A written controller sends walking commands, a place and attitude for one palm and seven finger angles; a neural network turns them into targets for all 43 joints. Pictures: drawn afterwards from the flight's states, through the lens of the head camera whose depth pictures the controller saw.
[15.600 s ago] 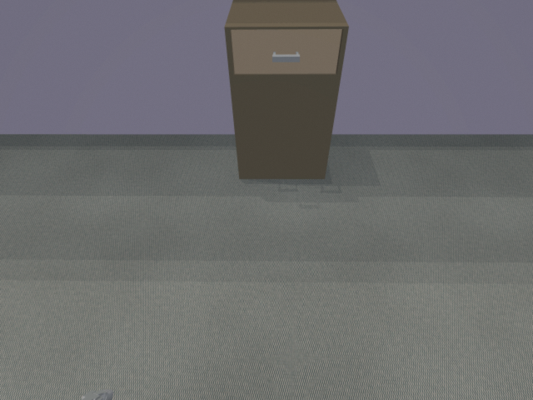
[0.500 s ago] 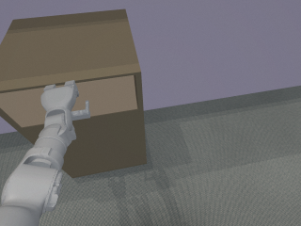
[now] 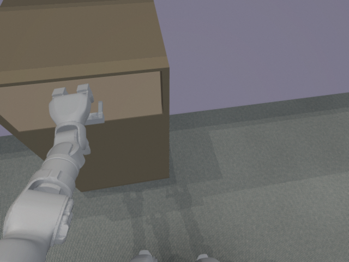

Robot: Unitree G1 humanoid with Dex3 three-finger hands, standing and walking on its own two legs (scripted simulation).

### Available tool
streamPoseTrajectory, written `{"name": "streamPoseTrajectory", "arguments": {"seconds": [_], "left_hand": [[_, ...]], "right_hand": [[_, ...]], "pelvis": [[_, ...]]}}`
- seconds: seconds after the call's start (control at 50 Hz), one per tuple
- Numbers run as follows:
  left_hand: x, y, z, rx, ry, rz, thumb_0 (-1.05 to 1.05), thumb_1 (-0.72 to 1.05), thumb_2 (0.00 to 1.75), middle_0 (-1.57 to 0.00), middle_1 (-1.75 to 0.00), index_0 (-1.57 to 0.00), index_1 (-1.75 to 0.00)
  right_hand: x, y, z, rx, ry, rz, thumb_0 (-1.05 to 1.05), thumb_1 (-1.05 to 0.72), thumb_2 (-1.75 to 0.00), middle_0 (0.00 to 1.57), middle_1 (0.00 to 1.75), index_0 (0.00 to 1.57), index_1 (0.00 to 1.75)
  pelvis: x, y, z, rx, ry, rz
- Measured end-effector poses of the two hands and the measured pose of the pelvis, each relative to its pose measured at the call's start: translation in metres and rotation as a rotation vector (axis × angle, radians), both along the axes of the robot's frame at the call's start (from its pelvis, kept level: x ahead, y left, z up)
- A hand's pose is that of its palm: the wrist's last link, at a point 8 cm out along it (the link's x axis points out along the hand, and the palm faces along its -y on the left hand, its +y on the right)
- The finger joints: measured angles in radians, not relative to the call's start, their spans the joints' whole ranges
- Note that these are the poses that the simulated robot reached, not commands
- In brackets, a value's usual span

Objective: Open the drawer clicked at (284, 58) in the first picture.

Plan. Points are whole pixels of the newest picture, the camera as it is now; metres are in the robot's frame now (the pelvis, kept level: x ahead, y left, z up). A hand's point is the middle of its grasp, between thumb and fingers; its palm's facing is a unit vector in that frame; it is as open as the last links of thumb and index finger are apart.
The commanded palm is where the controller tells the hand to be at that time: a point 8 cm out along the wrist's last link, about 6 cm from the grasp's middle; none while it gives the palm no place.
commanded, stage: lower the fingers behind the handle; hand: left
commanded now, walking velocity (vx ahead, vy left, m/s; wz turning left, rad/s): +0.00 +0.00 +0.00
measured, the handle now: (82, 113) +0.50 +0.24 -0.01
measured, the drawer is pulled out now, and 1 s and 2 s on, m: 0.00 0.00 0.00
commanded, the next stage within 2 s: close the thumb around the handle in 0.96 s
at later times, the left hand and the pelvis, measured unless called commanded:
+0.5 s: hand (85, 133) +0.45 +0.23 -0.04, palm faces +0.00 -0.03 -1.00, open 13.9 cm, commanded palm +0.45 +0.22 +0.02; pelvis -0.02 +0.00 -0.03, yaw +0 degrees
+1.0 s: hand (85, 131) +0.46 +0.23 -0.03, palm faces -0.04 -0.04 -1.00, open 13.8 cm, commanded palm +0.44 +0.22 +0.02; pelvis -0.01 +0.00 -0.02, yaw -1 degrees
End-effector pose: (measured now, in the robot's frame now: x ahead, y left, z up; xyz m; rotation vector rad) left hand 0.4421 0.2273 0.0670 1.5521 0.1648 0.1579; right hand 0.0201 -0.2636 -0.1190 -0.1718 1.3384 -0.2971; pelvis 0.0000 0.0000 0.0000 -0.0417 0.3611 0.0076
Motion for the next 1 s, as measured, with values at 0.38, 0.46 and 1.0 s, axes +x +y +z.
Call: {"name": "streamPoseTrajectory", "arguments": {"seconds": [0.38,0.46,1.0], "left_hand": [[-0.009,0.008,-0.037,-0.030,0.052,-0.105,0.00,-0.49,0.30,-0.30,-1.21,-0.29,-1.21],[-0.010,0.004,-0.047,-0.017,0.016,-0.103,0.00,-0.49,0.30,-0.30,-1.21,-0.30,-1.21],[-0.001,0.003,-0.047,-0.027,0.031,-0.089,0.00,-0.49,0.30,-0.31,-1.20,-0.32,-1.21]], "right_hand": [[-0.026,-0.006,-0.008,-0.054,0.027,0.004,0.01,-0.90,-0.90,0.21,0.30,0.21,0.30],[-0.030,-0.005,-0.015,-0.049,0.051,0.006,0.01,-0.91,-0.90,0.20,0.30,0.21,0.30],[-0.025,-0.001,-0.015,-0.037,0.048,-0.002,0.01,-0.90,-0.90,0.21,0.30,0.21,0.30]], "pelvis": [[-0.014,0.000,-0.018,-0.008,0.049,-0.004],[-0.016,0.002,-0.024,-0.013,0.066,0.000],[-0.007,0.001,-0.022,-0.012,0.069,-0.009]]}}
